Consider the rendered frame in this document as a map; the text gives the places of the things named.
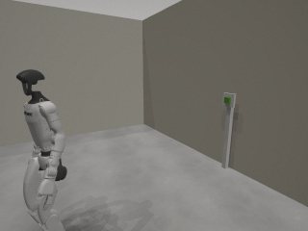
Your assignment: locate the robot left upper arm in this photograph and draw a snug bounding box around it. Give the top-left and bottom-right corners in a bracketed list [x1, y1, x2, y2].
[38, 102, 66, 144]

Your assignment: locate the right robot thigh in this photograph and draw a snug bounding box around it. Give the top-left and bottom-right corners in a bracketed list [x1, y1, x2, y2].
[23, 157, 43, 213]

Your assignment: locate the robot left forearm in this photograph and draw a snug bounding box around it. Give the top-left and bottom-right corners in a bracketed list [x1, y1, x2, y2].
[43, 134, 65, 180]

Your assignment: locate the robot left shin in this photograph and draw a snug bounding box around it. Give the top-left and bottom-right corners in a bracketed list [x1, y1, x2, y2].
[39, 214, 65, 231]

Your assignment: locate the button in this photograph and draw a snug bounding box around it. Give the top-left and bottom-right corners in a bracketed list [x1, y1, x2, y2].
[223, 97, 231, 104]

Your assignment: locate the robot right forearm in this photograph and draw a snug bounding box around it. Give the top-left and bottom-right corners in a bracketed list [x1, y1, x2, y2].
[32, 143, 41, 157]

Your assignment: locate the robot left hand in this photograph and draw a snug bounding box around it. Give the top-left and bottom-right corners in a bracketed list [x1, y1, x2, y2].
[31, 178, 56, 212]

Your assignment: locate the panel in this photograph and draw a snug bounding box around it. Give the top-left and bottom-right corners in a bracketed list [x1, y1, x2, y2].
[221, 92, 236, 168]

